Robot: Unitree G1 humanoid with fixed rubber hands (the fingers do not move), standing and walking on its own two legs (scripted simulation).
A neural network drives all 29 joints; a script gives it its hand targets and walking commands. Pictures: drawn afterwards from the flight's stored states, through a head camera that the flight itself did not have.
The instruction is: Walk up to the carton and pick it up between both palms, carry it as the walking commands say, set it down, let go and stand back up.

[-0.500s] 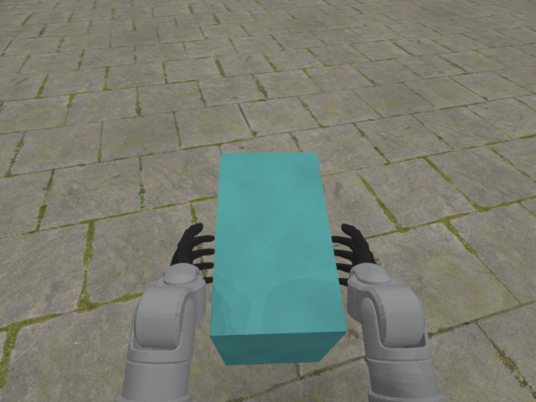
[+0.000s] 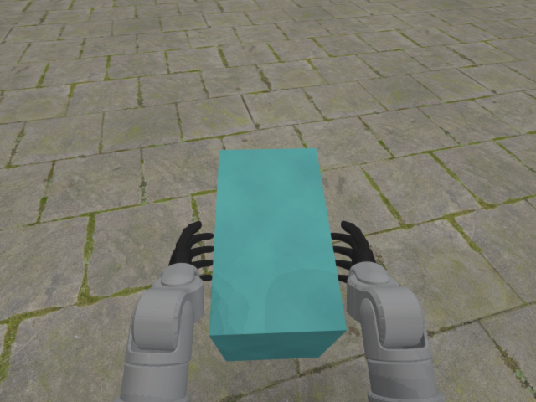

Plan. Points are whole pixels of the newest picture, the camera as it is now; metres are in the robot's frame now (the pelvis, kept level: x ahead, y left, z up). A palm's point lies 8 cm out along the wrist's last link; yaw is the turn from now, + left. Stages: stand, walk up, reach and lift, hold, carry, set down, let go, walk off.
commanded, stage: carry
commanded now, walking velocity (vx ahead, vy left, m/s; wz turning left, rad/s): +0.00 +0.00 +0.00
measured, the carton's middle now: (270, 256) +0.35 +0.00 +0.01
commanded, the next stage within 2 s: none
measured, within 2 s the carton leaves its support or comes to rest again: neither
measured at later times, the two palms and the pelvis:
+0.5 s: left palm (185, 271) +0.28 +0.12 +0.08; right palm (362, 270) +0.28 -0.13 +0.08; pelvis +0.00 +0.00 +0.00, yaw +0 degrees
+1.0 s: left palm (185, 264) +0.29 +0.12 +0.09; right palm (363, 263) +0.29 -0.13 +0.09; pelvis +0.02 +0.00 +0.00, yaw -1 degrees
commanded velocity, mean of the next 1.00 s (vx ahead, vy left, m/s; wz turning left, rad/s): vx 0.09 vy -0.04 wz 0.00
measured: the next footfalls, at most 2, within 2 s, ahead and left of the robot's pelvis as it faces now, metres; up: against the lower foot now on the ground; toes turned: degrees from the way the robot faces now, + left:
right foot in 1.48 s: +0.18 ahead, -0.17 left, +0.00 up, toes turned -11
left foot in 1.84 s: +0.58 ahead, -0.10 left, +0.00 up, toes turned +9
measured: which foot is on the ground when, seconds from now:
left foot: down 0.00-1.00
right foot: down 0.00-1.00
